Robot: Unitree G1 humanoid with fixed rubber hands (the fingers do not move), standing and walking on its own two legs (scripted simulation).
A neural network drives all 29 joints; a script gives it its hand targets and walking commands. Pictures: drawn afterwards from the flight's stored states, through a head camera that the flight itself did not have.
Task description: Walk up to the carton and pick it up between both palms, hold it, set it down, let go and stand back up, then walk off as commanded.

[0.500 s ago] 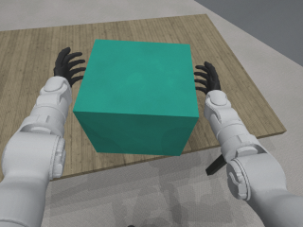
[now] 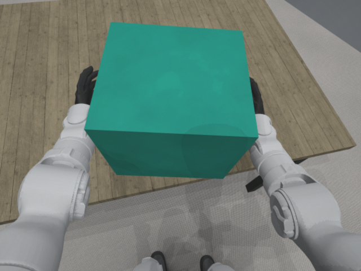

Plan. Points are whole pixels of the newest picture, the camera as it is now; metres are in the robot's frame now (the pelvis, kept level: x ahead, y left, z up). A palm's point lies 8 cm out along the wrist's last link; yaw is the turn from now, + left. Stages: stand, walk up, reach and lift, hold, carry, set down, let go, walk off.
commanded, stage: reach and lift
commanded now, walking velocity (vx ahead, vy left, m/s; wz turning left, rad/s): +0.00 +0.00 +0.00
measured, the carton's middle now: (173, 109) +0.44 +0.01 +0.04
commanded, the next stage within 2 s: none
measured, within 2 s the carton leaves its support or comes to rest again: neither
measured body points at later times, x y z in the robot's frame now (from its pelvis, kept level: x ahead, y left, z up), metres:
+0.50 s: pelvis -0.01 +0.00 +0.00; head +0.10 +0.03 +0.43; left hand +0.48 +0.18 +0.05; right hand +0.43 -0.18 +0.04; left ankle +0.01 +0.08 -0.72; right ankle -0.03 -0.17 -0.72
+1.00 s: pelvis -0.01 +0.00 +0.00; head +0.10 +0.02 +0.43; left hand +0.48 +0.17 +0.05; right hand +0.43 -0.18 +0.04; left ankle +0.01 +0.08 -0.72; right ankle -0.03 -0.17 -0.72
